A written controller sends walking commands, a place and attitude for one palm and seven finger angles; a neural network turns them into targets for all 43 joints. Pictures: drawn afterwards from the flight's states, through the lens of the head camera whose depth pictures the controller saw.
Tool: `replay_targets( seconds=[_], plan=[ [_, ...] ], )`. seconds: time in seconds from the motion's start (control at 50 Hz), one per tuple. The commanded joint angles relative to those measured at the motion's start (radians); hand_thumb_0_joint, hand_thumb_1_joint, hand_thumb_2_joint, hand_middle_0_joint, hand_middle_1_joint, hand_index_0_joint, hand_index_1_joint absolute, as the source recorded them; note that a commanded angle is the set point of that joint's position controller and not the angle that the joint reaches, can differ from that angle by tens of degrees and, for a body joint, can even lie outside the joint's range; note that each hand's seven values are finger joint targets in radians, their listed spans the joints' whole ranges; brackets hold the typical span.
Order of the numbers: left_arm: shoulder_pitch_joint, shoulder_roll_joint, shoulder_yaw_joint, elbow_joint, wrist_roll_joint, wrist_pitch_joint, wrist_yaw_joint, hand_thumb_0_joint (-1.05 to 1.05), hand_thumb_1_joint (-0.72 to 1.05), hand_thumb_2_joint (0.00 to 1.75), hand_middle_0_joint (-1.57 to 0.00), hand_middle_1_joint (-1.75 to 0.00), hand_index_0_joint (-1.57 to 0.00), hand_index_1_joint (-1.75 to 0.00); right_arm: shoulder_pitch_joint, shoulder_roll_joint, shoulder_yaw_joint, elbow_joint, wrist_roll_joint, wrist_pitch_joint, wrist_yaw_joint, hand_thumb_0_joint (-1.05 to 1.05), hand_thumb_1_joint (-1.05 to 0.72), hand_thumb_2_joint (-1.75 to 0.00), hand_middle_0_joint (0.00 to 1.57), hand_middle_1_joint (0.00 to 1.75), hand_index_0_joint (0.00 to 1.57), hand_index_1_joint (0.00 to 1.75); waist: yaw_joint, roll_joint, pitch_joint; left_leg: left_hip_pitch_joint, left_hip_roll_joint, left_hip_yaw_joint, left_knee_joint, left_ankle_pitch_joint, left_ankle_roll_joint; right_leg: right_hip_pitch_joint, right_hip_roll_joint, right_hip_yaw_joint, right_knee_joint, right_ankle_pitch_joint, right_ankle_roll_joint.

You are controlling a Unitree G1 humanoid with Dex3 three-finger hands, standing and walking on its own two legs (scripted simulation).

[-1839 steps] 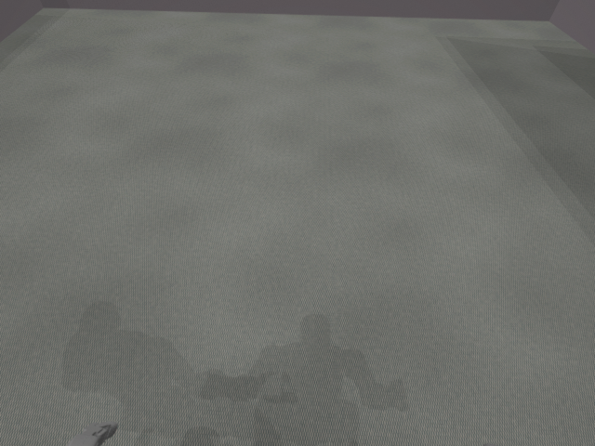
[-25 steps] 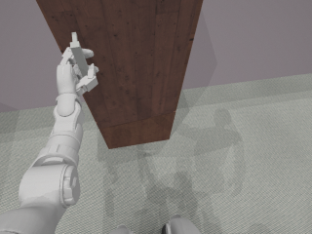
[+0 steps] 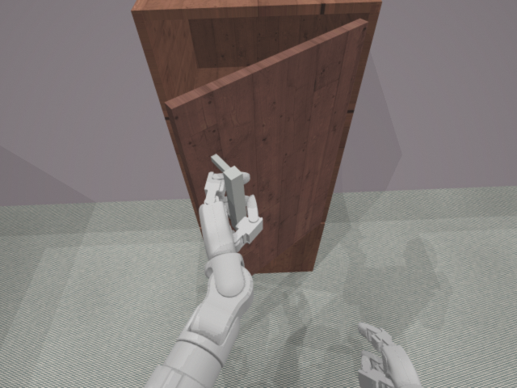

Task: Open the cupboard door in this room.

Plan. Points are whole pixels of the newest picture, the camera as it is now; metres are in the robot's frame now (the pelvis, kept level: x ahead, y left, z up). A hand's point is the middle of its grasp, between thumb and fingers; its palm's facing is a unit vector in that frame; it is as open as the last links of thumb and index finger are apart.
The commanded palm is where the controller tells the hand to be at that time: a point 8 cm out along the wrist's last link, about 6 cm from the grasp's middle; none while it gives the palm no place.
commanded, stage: pull the door open along its arc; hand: left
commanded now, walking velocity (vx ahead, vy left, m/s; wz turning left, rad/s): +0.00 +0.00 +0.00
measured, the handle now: (229, 194) +0.40 +0.06 +0.08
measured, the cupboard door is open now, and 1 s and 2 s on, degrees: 37 42 48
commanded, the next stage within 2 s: open thumb and fingers to let go in 0.22 s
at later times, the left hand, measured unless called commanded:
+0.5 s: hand (268, 231) +0.33 +0.00 +0.08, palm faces +0.34 -0.94 -0.07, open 6.7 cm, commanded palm +0.27 +0.03 +0.07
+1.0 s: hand (267, 229) +0.34 +0.00 +0.08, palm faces +0.33 -0.94 -0.07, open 14.3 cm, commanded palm +0.29 +0.02 +0.07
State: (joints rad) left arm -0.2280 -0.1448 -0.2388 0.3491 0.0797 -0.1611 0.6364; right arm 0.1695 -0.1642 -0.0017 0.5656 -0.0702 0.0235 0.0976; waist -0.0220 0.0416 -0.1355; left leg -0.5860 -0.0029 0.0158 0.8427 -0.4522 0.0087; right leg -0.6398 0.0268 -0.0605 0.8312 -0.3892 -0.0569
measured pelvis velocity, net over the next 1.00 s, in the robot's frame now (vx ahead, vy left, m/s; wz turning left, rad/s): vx -0.03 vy -0.02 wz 0.03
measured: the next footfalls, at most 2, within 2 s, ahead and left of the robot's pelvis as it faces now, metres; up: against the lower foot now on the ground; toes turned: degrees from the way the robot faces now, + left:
none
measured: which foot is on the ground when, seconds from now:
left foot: down 0.00-1.00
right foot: down 0.00-1.00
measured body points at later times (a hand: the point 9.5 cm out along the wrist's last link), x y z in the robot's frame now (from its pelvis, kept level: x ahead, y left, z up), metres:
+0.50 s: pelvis -0.01 -0.05 +0.01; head +0.02 -0.07 +0.46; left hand +0.31 +0.05 +0.09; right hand +0.17 -0.26 -0.11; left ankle -0.02 +0.11 -0.70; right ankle +0.01 -0.08 -0.70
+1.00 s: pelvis -0.03 -0.02 +0.00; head +0.00 -0.04 +0.44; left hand +0.31 +0.05 +0.08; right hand +0.14 -0.22 -0.12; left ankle -0.02 +0.12 -0.70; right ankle +0.01 -0.08 -0.70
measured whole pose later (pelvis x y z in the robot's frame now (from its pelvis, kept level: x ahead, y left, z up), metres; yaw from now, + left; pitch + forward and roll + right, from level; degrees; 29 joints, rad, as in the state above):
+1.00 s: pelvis -0.03 -0.02 +0.00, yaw +2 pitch +10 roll +1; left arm -0.35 -0.18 -0.25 0.47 0.05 -0.10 0.74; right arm 0.16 -0.17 0.00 0.65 -0.07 -0.01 0.05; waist -0.02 0.05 -0.11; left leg -0.62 -0.03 -0.04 0.85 -0.40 -0.02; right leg -0.67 0.01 -0.09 0.85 -0.36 -0.08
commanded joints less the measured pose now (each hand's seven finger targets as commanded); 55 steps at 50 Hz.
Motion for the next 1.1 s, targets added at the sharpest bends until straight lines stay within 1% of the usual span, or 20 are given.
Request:
replay_targets(
  seconds=[0.0,0.02,0.04,0.12,0.22,0.28,0.3,0.32,0.34,0.46,0.56,0.64,0.7,0.74,0.8,0.88,0.92,0.98,1.04,1.08],
  plan=[
    [-0.011,-0.238,-0.053,-0.352,-0.011,0.023,0.021,0.00,0.90,0.90,-0.40,-1.35,-0.40,-1.35,-0.085,-0.088,-0.030,-0.143,0.020,-0.018,-0.009,0.00,-0.90,-0.90,0.20,0.30,0.20,0.30,0.029,-0.138,-0.311,0.138,-0.005,-0.010,-0.094,0.387,-0.014,0.338,-0.031,0.006,-0.127,0.449,0.019],
    [0.032,-0.259,-0.085,-0.395,-0.016,0.041,0.012,0.00,0.90,0.90,-0.40,-1.35,-0.40,-1.35,-0.097,-0.079,-0.025,-0.146,0.024,-0.013,-0.005,0.00,-0.90,-0.90,0.20,0.30,0.20,0.30,0.026,-0.114,-0.304,0.152,-0.004,-0.009,-0.094,0.397,-0.015,0.346,-0.036,0.007,-0.127,0.479,0.021],
    [0.081,-0.282,-0.116,-0.434,-0.022,0.059,0.002,0.00,0.90,0.90,-0.40,-1.35,-0.40,-1.35,-0.103,-0.073,-0.021,-0.152,0.027,-0.010,-0.001,0.00,-0.90,-0.90,0.20,0.30,0.20,0.30,0.026,-0.129,-0.298,0.158,-0.005,-0.011,-0.090,0.409,-0.015,0.362,-0.039,0.005,-0.129,0.519,0.024],
    [0.203,-0.284,-0.168,-0.519,-0.021,0.119,-0.035,0.00,0.90,0.90,-0.40,-1.35,-0.40,-1.35,-0.117,-0.060,-0.005,-0.161,0.037,0.008,0.002,0.00,-0.90,-0.90,0.20,0.30,0.20,0.30,0.018,-0.131,-0.229,0.156,-0.011,-0.016,-0.095,0.383,-0.021,0.385,-0.065,0.032,-0.166,0.586,0.038],
    [0.095,-0.175,-0.100,-0.468,-0.001,0.134,-0.039,0.00,0.90,0.90,-0.40,-1.35,-0.40,-1.35,-0.120,-0.065,0.006,-0.159,0.035,0.024,-0.028,0.00,-0.90,-0.90,0.20,0.30,0.20,0.30,0.003,-0.111,-0.165,0.134,-0.035,-0.025,-0.100,0.271,-0.019,0.357,-0.091,0.097,-0.224,0.489,0.058],
    [-0.024,-0.124,-0.035,-0.387,-0.001,0.117,-0.024,0.00,0.90,0.90,-0.40,-1.35,-0.40,-1.35,-0.125,-0.067,0.009,-0.143,0.030,0.018,-0.051,0.00,-0.90,-0.90,0.20,0.30,0.20,0.30,-0.009,-0.166,-0.142,0.088,-0.047,-0.038,-0.084,0.205,-0.016,0.345,-0.116,0.164,-0.276,0.386,0.076],
    [-0.137,-0.077,0.005,-0.371,0.003,0.104,-0.009,0.00,0.90,0.90,-0.40,-1.35,-0.40,-1.35,-0.123,-0.072,0.009,-0.128,0.030,0.016,-0.062,0.00,-0.90,-0.90,0.20,0.30,0.20,0.30,-0.024,-0.181,-0.133,0.075,-0.049,-0.044,-0.079,0.187,-0.014,0.334,-0.123,0.185,-0.290,0.347,0.080],
    [-0.122,-0.085,0.019,-0.347,0.001,0.100,-0.002,0.00,0.83,0.87,-0.40,-1.34,-0.40,-1.34,-0.125,-0.069,0.003,-0.128,0.025,0.013,-0.066,0.00,-0.90,-0.90,0.20,0.30,0.20,0.30,-0.005,-0.187,-0.151,0.058,-0.051,-0.046,-0.080,0.170,-0.016,0.352,-0.129,0.202,-0.298,0.310,0.082],
    [-0.118,-0.105,0.011,-0.324,0.002,0.095,0.001,0.00,0.76,0.84,-0.39,-1.34,-0.39,-1.34,-0.127,-0.067,0.004,-0.123,0.025,0.010,-0.068,0.00,-0.90,-0.90,0.20,0.30,0.20,0.30,-0.008,-0.195,-0.153,0.056,-0.051,-0.051,-0.080,0.169,-0.016,0.352,-0.132,0.205,-0.300,0.303,0.080],
    [-0.126,-0.169,0.019,-0.286,-0.009,0.063,0.040,0.00,0.34,0.66,-0.36,-1.29,-0.36,-1.29,-0.126,-0.070,-0.011,-0.105,0.017,-0.016,-0.069,0.00,-0.90,-0.90,0.20,0.30,0.20,0.30,0.010,-0.179,-0.235,0.030,-0.048,-0.059,-0.079,0.178,-0.022,0.365,-0.130,0.183,-0.261,0.312,0.074],
    [-0.169,-0.211,-0.029,-0.292,0.012,0.025,0.051,0.00,-0.01,0.51,-0.33,-1.25,-0.33,-1.25,-0.107,-0.075,-0.023,-0.092,0.009,-0.046,-0.064,0.00,-0.90,-0.90,0.20,0.30,0.20,0.30,-0.010,-0.154,-0.248,0.024,-0.042,-0.058,-0.063,0.185,-0.021,0.322,-0.123,0.162,-0.231,0.317,0.069],
    [-0.290,-0.193,-0.035,-0.271,0.017,0.001,0.057,0.00,-0.29,0.39,-0.32,-1.22,-0.32,-1.22,-0.105,-0.083,-0.028,-0.075,0.009,-0.066,-0.072,0.00,-0.90,-0.90,0.20,0.30,0.20,0.30,-0.034,-0.176,-0.227,0.002,-0.043,-0.063,-0.048,0.149,-0.015,0.273,-0.125,0.173,-0.242,0.215,0.071],
    [-0.281,-0.180,-0.019,-0.250,0.016,-0.006,0.061,0.00,-0.50,0.30,-0.30,-1.20,-0.30,-1.20,-0.103,-0.085,-0.030,-0.073,0.010,-0.075,-0.073,0.00,-0.90,-0.90,0.20,0.30,0.20,0.30,-0.018,-0.169,-0.254,0.002,-0.044,-0.061,-0.051,0.146,-0.015,0.272,-0.118,0.165,-0.236,0.178,0.062],
    [-0.310,-0.216,-0.043,-0.211,0.013,-0.004,0.065,0.00,-0.50,0.30,-0.30,-1.20,-0.30,-1.20,-0.102,-0.080,-0.026,-0.069,0.009,-0.079,-0.070,0.00,-0.90,-0.90,0.20,0.30,0.20,0.30,-0.027,-0.162,-0.242,0.014,-0.043,-0.056,-0.054,0.147,-0.011,0.241,-0.106,0.136,-0.222,0.157,0.057],
    [-0.326,-0.211,-0.021,-0.166,0.009,0.001,0.079,0.00,-0.50,0.30,-0.27,-1.05,-0.27,-1.05,-0.106,-0.085,-0.024,-0.066,0.007,-0.082,-0.069,0.00,-0.90,-0.90,0.20,0.30,0.20,0.30,-0.014,-0.161,-0.247,0.013,-0.043,-0.053,-0.062,0.138,-0.011,0.223,-0.092,0.114,-0.215,0.108,0.047],
    [-0.395,-0.229,-0.013,-0.106,0.002,0.006,0.097,0.00,-0.50,0.30,-0.24,-0.85,-0.24,-0.85,-0.108,-0.085,-0.021,-0.059,0.005,-0.083,-0.063,0.00,-0.90,-0.90,0.20,0.30,0.20,0.30,-0.017,-0.163,-0.234,0.023,-0.040,-0.049,-0.068,0.132,-0.007,0.176,-0.069,0.073,-0.194,0.043,0.033],
    [-0.408,-0.240,-0.011,-0.096,0.003,0.007,0.105,0.00,-0.50,0.30,-0.22,-0.75,-0.22,-0.75,-0.108,-0.088,-0.022,-0.058,0.000,-0.084,-0.058,0.00,-0.90,-0.90,0.20,0.30,0.20,0.30,-0.012,-0.139,-0.255,0.039,-0.036,-0.044,-0.067,0.162,-0.006,0.164,-0.055,0.047,-0.166,0.072,0.024],
    [-0.422,-0.248,-0.006,-0.080,0.003,0.008,0.110,0.00,-0.50,0.30,-0.20,-0.60,-0.20,-0.60,-0.109,-0.086,-0.023,-0.058,-0.004,-0.082,-0.051,0.00,-0.90,-0.90,0.20,0.30,0.20,0.30,-0.006,-0.156,-0.255,0.027,-0.035,-0.043,-0.061,0.171,-0.007,0.160,-0.050,0.040,-0.153,0.083,0.022],
    [-0.447,-0.264,-0.019,-0.073,0.012,0.008,0.115,0.00,-0.50,0.30,-0.18,-0.45,-0.18,-0.45,-0.108,-0.083,-0.024,-0.055,-0.006,-0.080,-0.045,0.00,-0.90,-0.90,0.20,0.30,0.20,0.30,-0.007,-0.103,-0.267,0.038,-0.029,-0.041,-0.051,0.193,-0.008,0.135,-0.040,0.023,-0.124,0.089,0.010],
    [-0.456,-0.277,-0.027,-0.065,0.016,0.008,0.117,0.00,-0.50,0.30,-0.16,-0.35,-0.16,-0.35,-0.104,-0.082,-0.026,-0.052,-0.007,-0.079,-0.040,0.00,-0.90,-0.90,0.20,0.30,0.20,0.30,-0.008,-0.119,-0.266,0.039,-0.026,-0.045,-0.049,0.201,-0.010,0.128,-0.036,0.014,-0.114,0.089,0.008]
  ],
)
